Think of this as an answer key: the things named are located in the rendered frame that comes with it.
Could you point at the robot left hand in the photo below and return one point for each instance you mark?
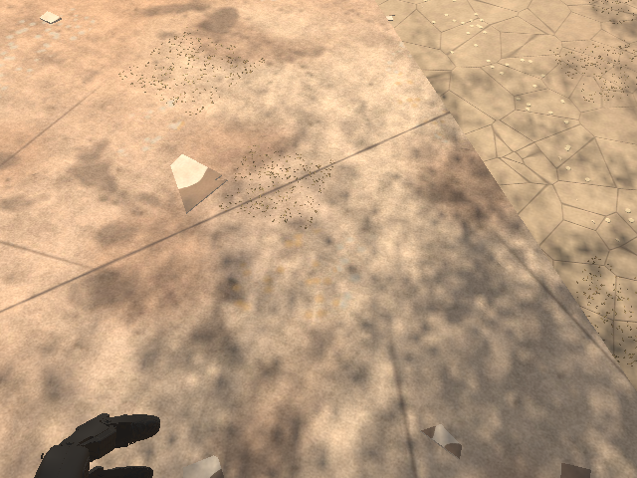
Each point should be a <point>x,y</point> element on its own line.
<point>93,440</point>

